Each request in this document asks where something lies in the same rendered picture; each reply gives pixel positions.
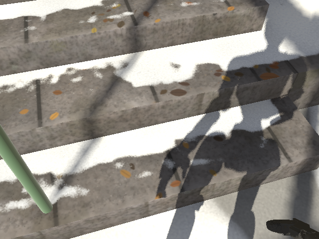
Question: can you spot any robot right hand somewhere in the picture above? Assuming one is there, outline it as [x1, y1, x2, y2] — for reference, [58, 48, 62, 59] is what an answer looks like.
[266, 218, 319, 239]

